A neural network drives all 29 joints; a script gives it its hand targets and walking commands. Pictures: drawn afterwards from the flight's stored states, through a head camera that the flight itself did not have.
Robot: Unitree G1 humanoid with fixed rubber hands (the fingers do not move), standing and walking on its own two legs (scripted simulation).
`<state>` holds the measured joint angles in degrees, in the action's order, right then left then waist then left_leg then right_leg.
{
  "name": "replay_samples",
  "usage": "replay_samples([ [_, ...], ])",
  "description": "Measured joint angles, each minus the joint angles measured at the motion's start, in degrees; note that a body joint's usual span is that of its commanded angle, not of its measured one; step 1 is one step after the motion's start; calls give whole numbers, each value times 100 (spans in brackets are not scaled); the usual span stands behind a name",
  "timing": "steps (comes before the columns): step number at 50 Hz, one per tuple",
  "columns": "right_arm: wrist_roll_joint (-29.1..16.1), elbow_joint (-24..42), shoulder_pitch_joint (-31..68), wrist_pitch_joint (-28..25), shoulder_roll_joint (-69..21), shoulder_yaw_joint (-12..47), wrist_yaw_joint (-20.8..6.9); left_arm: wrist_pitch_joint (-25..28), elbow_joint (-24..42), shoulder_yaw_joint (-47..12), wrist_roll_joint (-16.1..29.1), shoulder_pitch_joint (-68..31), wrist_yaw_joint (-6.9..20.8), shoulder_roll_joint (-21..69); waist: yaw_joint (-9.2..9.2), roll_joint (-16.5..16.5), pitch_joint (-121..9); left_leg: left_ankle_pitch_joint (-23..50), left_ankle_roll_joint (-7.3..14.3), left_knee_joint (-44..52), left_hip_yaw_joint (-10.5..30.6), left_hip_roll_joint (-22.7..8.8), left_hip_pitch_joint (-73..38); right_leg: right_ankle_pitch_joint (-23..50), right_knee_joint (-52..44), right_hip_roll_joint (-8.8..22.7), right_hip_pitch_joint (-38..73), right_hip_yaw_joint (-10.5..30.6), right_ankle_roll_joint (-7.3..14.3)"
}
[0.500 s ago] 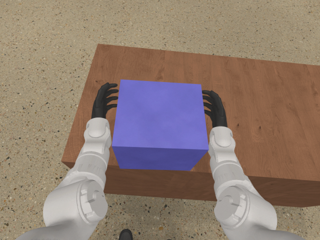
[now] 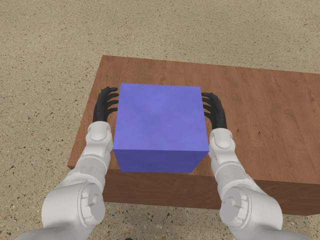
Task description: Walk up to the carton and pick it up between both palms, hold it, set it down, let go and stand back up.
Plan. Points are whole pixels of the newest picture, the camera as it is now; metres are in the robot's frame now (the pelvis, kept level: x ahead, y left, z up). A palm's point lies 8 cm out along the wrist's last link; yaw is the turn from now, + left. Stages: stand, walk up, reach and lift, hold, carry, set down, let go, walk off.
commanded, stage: reach and lift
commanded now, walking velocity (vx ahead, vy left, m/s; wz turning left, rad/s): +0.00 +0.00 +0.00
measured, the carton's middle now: (158, 131) +0.41 +0.02 -0.03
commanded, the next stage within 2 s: none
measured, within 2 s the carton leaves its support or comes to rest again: neither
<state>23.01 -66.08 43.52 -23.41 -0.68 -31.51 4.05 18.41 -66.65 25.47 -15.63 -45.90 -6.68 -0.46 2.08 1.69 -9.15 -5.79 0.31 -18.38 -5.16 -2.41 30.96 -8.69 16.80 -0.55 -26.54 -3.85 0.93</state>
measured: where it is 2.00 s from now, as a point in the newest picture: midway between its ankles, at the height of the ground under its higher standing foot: outside the picture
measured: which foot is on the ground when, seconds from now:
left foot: down 0.00-1.00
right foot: down 0.00-1.00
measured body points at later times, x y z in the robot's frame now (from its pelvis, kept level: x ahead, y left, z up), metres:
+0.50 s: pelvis -0.01 +0.00 +0.00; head +0.02 +0.01 +0.45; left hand +0.40 +0.17 +0.07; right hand +0.40 -0.14 +0.07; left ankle +0.01 +0.11 -0.74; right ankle -0.03 -0.11 -0.74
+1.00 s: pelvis -0.02 +0.00 +0.01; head -0.02 +0.03 +0.46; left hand +0.38 +0.19 +0.11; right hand +0.38 -0.12 +0.10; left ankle +0.01 +0.11 -0.74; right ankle -0.03 -0.11 -0.74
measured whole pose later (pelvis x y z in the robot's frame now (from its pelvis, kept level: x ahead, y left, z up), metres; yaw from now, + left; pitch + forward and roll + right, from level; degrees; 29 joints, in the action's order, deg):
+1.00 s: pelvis -0.02 +0.00 +0.01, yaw +2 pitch +1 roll -1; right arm 5.3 -51.8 36.6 -4.3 -0.7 -15.2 5.4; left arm -9.9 -41.8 16.7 -13.7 -39.0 -4.8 0.4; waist 0.8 3.2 -2.3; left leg -6.2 0.5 -17.0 -3.6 -1.3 11.3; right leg -8.9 14.1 0.0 -5.7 -4.7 0.5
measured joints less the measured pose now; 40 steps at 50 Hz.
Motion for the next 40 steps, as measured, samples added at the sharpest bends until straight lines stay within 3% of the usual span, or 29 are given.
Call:
replay_samples([
  [13, -576, -66, 30, 344, 73, 554, 99, -307, -48, -304, 361, 0, -36, -125, -33, -18, 124, -1, -20, 15, 0, -24, -446, 12, -36, -25, 451, -1, 22],
  [29, -1090, 472, -179, 1074, 19, 1032, 159, -995, 338, -467, 523, 72, 60, -150, -64, -84, 180, -36, -4, 44, 45, 23, -1092, -40, -59, 6, 1112, -14, -2],
  [40, -1462, 931, -379, 1604, -74, 1237, 142, -2043, 1471, -503, 249, 368, 236, -32, -42, 26, 615, -53, 14, 139, 69, 74, -1765, -32, -223, 38, 1829, -14, -36],
])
